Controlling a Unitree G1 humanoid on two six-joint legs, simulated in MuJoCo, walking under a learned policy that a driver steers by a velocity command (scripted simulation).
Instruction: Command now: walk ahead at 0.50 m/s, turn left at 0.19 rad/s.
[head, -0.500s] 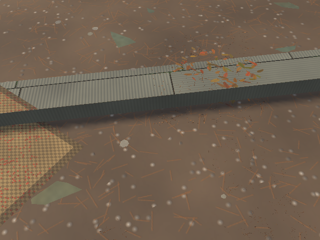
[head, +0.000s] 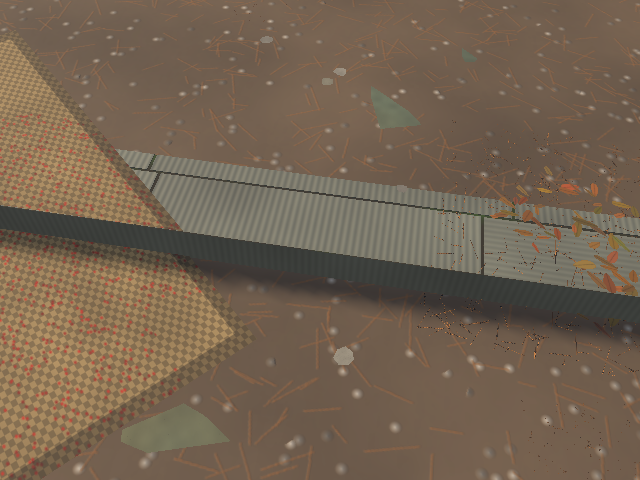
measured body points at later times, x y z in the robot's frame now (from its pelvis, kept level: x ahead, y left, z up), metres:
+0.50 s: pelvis +0.28 -0.07 -0.01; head +0.31 -0.07 +0.44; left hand +0.41 +0.19 -0.14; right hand +0.30 -0.33 -0.14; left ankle +0.21 +0.07 -0.64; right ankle +0.32 -0.11 -0.74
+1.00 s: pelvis +0.51 -0.08 -0.01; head +0.55 -0.07 +0.44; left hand +0.64 +0.16 -0.15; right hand +0.54 -0.35 -0.12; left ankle +0.62 -0.04 -0.74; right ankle +0.39 -0.16 -0.68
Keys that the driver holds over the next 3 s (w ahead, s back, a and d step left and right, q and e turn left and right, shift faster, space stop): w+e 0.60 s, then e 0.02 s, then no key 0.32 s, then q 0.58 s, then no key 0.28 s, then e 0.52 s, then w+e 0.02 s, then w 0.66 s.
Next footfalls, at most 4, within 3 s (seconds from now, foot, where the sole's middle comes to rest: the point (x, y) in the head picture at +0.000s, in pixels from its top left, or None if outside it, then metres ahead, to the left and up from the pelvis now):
0.36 right None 0.36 -0.12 -0.78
0.84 left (347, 390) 0.66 -0.05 -0.78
1.28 right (421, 454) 0.52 -0.20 -0.78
1.68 left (313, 448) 0.53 0.02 -0.78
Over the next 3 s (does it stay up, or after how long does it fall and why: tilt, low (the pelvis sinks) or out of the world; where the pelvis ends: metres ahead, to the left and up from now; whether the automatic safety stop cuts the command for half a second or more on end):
stays up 0.66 -0.09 0.01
